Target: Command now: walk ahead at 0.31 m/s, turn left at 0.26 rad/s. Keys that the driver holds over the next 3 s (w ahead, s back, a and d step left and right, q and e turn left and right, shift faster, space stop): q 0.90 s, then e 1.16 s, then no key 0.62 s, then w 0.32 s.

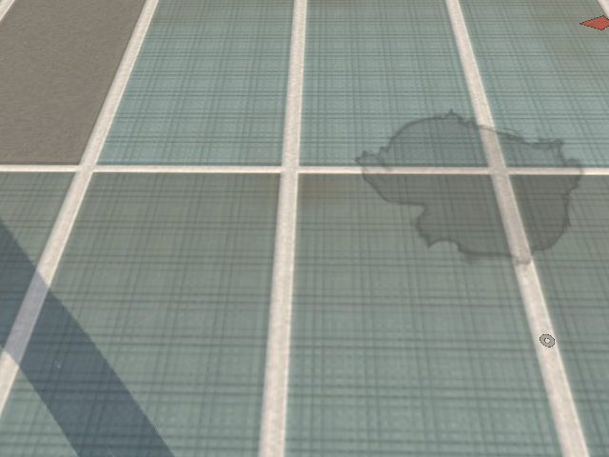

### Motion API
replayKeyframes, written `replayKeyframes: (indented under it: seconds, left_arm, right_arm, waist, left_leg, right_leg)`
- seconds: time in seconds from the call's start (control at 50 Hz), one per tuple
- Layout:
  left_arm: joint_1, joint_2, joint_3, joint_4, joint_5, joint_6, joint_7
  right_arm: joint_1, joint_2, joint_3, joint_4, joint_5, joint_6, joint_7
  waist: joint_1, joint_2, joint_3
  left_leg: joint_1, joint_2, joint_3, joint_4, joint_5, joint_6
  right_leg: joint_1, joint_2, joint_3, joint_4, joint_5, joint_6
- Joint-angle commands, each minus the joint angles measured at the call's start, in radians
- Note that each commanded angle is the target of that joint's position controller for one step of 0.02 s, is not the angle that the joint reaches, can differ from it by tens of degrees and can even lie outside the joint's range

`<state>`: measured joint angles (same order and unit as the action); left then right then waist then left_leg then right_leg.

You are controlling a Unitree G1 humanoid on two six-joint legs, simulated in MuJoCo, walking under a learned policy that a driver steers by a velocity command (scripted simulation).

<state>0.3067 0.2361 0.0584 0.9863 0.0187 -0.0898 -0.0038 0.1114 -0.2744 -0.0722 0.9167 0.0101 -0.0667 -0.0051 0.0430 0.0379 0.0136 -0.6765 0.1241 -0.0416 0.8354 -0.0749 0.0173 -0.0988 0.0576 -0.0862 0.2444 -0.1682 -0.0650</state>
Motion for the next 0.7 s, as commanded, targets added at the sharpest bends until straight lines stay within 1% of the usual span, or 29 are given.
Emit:
replayKeyframes:
  seconds: [0.02,0.06,0.1,0.12,0.14,0.16,0.18,0.2,0.22,0.24,0.26,0.28,0.3,0.32,0.34,0.36,0.38,0.42,0.46,0.5,0.56,0.58,0.6,0.62,0.64,0.66,0.68,0.7]
  left_arm:
    - [-0.062,0.155,0.025,-0.060,0.002,-0.012,0.020]
    - [-0.051,0.171,0.027,-0.050,-0.006,-0.001,0.028]
    - [-0.056,0.180,0.033,-0.046,-0.018,0.019,0.038]
    - [-0.063,0.187,0.037,-0.048,-0.024,0.029,0.043]
    - [-0.079,0.197,0.042,-0.056,-0.030,0.039,0.050]
    - [-0.098,0.203,0.046,-0.067,-0.035,0.049,0.058]
    - [-0.099,0.195,0.045,-0.077,-0.035,0.059,0.063]
    - [-0.063,0.183,0.037,-0.101,-0.011,0.057,0.062]
    - [0.026,0.076,0.006,-0.121,0.032,0.045,0.045]
    - [0.027,0.114,0.007,-0.122,-0.002,0.032,0.027]
    - [-0.058,0.149,0.017,-0.141,-0.036,0.031,0.024]
    - [-0.105,0.153,0.021,-0.148,-0.037,0.039,0.034]
    - [-0.133,0.167,0.028,-0.149,-0.021,0.053,0.047]
    - [-0.139,0.177,0.035,-0.162,-0.013,0.066,0.055]
    - [-0.136,0.168,0.036,-0.169,-0.009,0.075,0.058]
    - [-0.126,0.149,0.033,-0.170,-0.009,0.078,0.062]
    - [-0.122,0.138,0.031,-0.170,-0.010,0.078,0.065]
    - [-0.134,0.131,0.028,-0.176,-0.009,0.080,0.067]
    - [-0.156,0.133,0.028,-0.185,-0.011,0.082,0.066]
    - [-0.180,0.136,0.028,-0.197,-0.014,0.080,0.062]
    - [-0.190,0.142,0.028,-0.209,-0.021,0.065,0.052]
    - [-0.181,0.145,0.029,-0.209,-0.024,0.059,0.047]
    - [-0.159,0.148,0.031,-0.205,-0.026,0.054,0.042]
    - [-0.119,0.150,0.034,-0.194,-0.027,0.048,0.035]
    - [-0.079,0.178,0.044,-0.184,-0.023,0.046,0.032]
    - [-0.057,0.250,0.059,-0.188,-0.001,0.052,0.035]
    - [-0.103,0.308,0.071,-0.200,0.035,0.064,0.035]
    - [-0.158,0.249,0.058,-0.239,0.042,0.062,0.040]
  right_arm:
    - [-0.024,-0.012,0.007,-0.046,-0.003,-0.002,0.012]
    - [-0.065,-0.030,0.005,-0.072,-0.001,0.003,0.022]
    - [-0.088,-0.051,0.000,-0.100,-0.004,0.008,0.034]
    - [-0.085,-0.063,-0.005,-0.112,-0.007,0.009,0.041]
    - [-0.059,-0.079,-0.012,-0.117,-0.009,0.009,0.049]
    - [0.005,-0.099,-0.023,-0.107,-0.011,0.008,0.054]
    - [0.105,-0.137,-0.045,-0.082,-0.011,0.004,0.053]
    - [0.185,-0.230,-0.072,-0.083,-0.020,0.007,0.036]
    - [0.173,-0.287,-0.073,-0.102,-0.023,0.017,0.021]
    - [0.192,-0.231,-0.056,-0.120,-0.021,0.021,0.025]
    - [0.123,-0.193,-0.050,-0.151,-0.017,0.023,0.023]
    - [0.060,-0.160,-0.043,-0.165,-0.002,0.028,0.015]
    - [0.021,-0.137,-0.035,-0.178,0.002,0.036,0.008]
    - [0.004,-0.135,-0.035,-0.185,-0.006,0.043,0.002]
    - [0.000,-0.141,-0.037,-0.192,-0.017,0.049,-0.002]
    - [0.002,-0.152,-0.041,-0.197,-0.023,0.051,-0.006]
    - [0.010,-0.164,-0.046,-0.202,-0.022,0.053,-0.011]
    - [0.021,-0.184,-0.055,-0.212,-0.012,0.059,-0.022]
    - [0.015,-0.186,-0.057,-0.224,-0.006,0.068,-0.030]
    - [0.012,-0.183,-0.056,-0.234,-0.006,0.077,-0.034]
    - [0.021,-0.178,-0.056,-0.244,-0.007,0.089,-0.036]
    - [0.024,-0.176,-0.056,-0.248,-0.005,0.093,-0.037]
    - [0.019,-0.175,-0.055,-0.255,-0.002,0.098,-0.038]
    - [0.007,-0.171,-0.052,-0.262,0.004,0.104,-0.040]
    - [0.022,-0.154,-0.047,-0.266,0.009,0.108,-0.043]
    - [0.062,-0.096,-0.033,-0.270,0.007,0.111,-0.042]
    - [0.060,-0.106,-0.041,-0.311,0.013,0.097,-0.035]
    - [0.065,-0.195,-0.064,-0.293,-0.006,0.085,-0.028]
  waist:
    - [-0.023,-0.099,-0.003]
    - [-0.011,-0.106,-0.008]
    - [-0.012,-0.113,-0.008]
    - [-0.020,-0.121,-0.011]
    - [-0.038,-0.129,-0.025]
    - [-0.070,-0.127,-0.053]
    - [-0.113,-0.087,-0.100]
    - [-0.129,0.061,-0.192]
    - [-0.038,0.258,-0.295]
    - [-0.080,0.170,-0.438]
    - [-0.089,0.092,-0.336]
    - [-0.075,0.006,-0.236]
    - [-0.061,-0.029,-0.171]
    - [-0.038,-0.004,-0.143]
    - [-0.027,0.030,-0.134]
    - [-0.021,0.054,-0.137]
    - [-0.022,0.065,-0.146]
    - [-0.031,0.065,-0.170]
    - [-0.039,0.073,-0.171]
    - [-0.049,0.091,-0.153]
    - [-0.058,0.117,-0.138]
    - [-0.056,0.124,-0.137]
    - [-0.043,0.128,-0.136]
    - [-0.016,0.126,-0.134]
    - [-0.002,0.103,-0.136]
    - [-0.028,-0.074,-0.156]
    - [-0.065,-0.356,-0.102]
    - [-0.059,-0.276,-0.096]
  left_leg:
    - [0.161,-0.041,0.046,-0.155,0.189,-0.003]
    - [0.161,-0.057,0.050,-0.203,0.201,0.002]
    - [0.127,-0.065,0.052,-0.236,0.119,0.018]
    - [0.125,-0.071,0.058,-0.246,0.063,0.030]
    - [0.151,-0.087,0.072,-0.256,0.008,0.044]
    - [0.218,-0.115,0.092,-0.290,-0.010,0.059]
    - [0.348,-0.150,0.101,-0.370,0.078,0.084]
    - [0.574,-0.013,-0.103,-0.371,0.490,0.152]
    - [0.867,0.212,-0.452,-0.317,0.903,0.347]
    - [0.908,0.248,-0.564,-0.392,0.644,0.412]
    - [0.813,0.195,-0.481,-0.430,0.464,0.369]
    - [0.695,0.147,-0.402,-0.466,0.301,0.310]
    - [0.564,0.117,-0.360,-0.497,0.195,0.275]
    - [0.463,0.090,-0.343,-0.520,0.122,0.260]
    - [0.410,0.065,-0.332,-0.536,0.097,0.252]
    - [0.389,0.047,-0.314,-0.539,0.107,0.247]
    - [0.386,0.038,-0.307,-0.538,0.120,0.245]
    - [0.394,0.031,-0.318,-0.534,0.075,0.235]
    - [0.380,0.015,-0.334,-0.540,-0.047,0.216]
    - [0.365,0.000,-0.360,-0.548,-0.153,0.200]
    - [0.388,-0.005,-0.412,-0.535,-0.174,0.187]
    - [0.401,-0.006,-0.429,-0.523,-0.155,0.181]
    - [0.405,-0.013,-0.440,-0.505,-0.129,0.171]
    - [0.387,-0.034,-0.435,-0.477,-0.111,0.151]
    - [0.336,-0.074,-0.408,-0.430,-0.146,0.113]
    - [0.207,-0.166,-0.286,-0.223,-0.351,0.057]
    - [0.022,-0.305,-0.096,-0.014,-0.536,0.007]
    - [0.015,-0.226,-0.128,0.190,-0.510,-0.025]
  right_leg:
    - [-0.105,-0.223,-0.005,-0.073,0.529,-0.101]
    - [-0.038,-0.247,-0.016,-0.043,0.537,-0.097]
    - [0.050,-0.282,-0.015,0.021,0.563,-0.088]
    - [0.082,-0.298,-0.012,0.064,0.593,-0.080]
    - [0.101,-0.306,-0.011,0.126,0.653,-0.070]
    - [0.106,-0.298,-0.018,0.220,0.705,-0.052]
    - [0.082,-0.249,-0.045,0.384,0.673,-0.014]
    - [-0.087,-0.171,-0.073,0.663,0.392,0.052]
    - [-0.432,0.021,-0.024,1.006,-0.514,0.125]
    - [-0.504,0.013,0.169,1.136,-0.554,0.113]
    - [-0.573,-0.025,0.181,1.141,-0.471,0.100]
    - [-0.590,-0.063,0.171,1.082,-0.386,0.101]
    - [-0.560,-0.091,0.170,1.007,-0.334,0.104]
    - [-0.498,-0.100,0.174,0.941,-0.305,0.103]
    - [-0.457,-0.088,0.166,0.889,-0.282,0.105]
    - [-0.435,-0.078,0.158,0.829,-0.268,0.108]
    - [-0.424,-0.069,0.155,0.775,-0.256,0.115]
    - [-0.411,-0.059,0.163,0.697,-0.210,0.128]
    - [-0.394,-0.053,0.172,0.636,-0.160,0.137]
    - [-0.377,-0.044,0.178,0.576,-0.142,0.140]
    - [-0.337,-0.031,0.183,0.470,-0.154,0.133]
    - [-0.314,-0.026,0.182,0.422,-0.155,0.126]
    - [-0.274,-0.022,0.174,0.350,-0.136,0.116]
    - [-0.199,-0.022,0.160,0.237,-0.073,0.102]
    - [-0.099,-0.074,0.177,0.139,-0.014,0.079]
    - [0.021,-0.292,0.354,0.082,0.013,0.004]
    - [-0.014,-0.458,0.597,0.030,0.195,-0.156]
    - [-0.052,-0.482,0.589,0.038,0.244,-0.200]
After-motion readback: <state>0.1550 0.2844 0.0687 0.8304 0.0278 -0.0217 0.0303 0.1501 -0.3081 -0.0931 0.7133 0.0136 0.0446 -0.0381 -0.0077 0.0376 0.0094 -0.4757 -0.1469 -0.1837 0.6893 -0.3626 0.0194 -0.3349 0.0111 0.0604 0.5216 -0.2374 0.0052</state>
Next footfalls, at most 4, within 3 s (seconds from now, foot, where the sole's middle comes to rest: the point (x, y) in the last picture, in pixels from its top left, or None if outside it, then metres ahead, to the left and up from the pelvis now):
0.20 left None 0.25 0.13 -0.79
0.66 right None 0.29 -0.09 -0.79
1.06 left None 0.15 0.16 -0.79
1.46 right None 0.26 -0.07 -0.79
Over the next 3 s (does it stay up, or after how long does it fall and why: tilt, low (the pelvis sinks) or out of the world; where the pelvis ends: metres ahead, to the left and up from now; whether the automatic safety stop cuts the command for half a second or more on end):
stays up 0.27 0.02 -0.02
